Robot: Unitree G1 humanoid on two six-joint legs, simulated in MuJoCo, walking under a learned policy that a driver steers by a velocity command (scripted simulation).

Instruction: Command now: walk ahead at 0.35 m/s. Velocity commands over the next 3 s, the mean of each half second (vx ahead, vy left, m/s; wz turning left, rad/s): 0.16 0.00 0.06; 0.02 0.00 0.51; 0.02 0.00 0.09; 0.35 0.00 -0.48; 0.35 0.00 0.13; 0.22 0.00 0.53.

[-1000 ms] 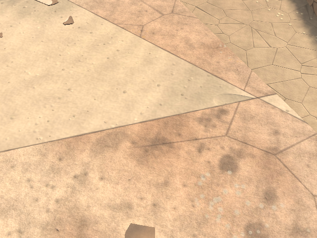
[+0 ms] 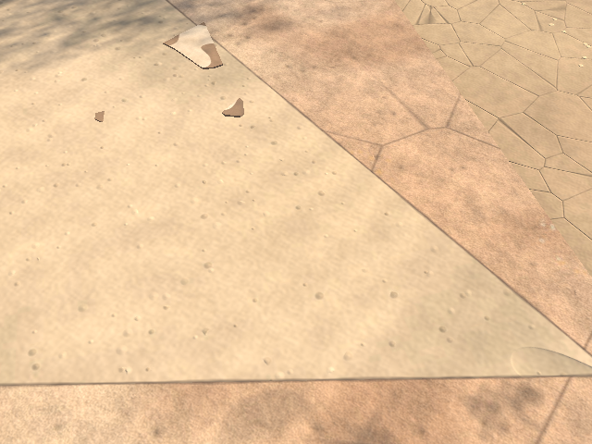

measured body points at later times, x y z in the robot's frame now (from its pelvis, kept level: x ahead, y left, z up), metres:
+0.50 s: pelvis +0.18 -0.03 -0.01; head +0.21 -0.02 +0.44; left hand +0.34 +0.23 -0.12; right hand +0.29 -0.30 -0.13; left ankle +0.20 +0.12 -0.72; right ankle +0.25 -0.12 -0.75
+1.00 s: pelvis +0.21 +0.01 +0.00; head +0.24 +0.04 +0.44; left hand +0.30 +0.33 -0.11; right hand +0.43 -0.23 -0.09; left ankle +0.19 +0.10 -0.75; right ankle +0.27 -0.13 -0.71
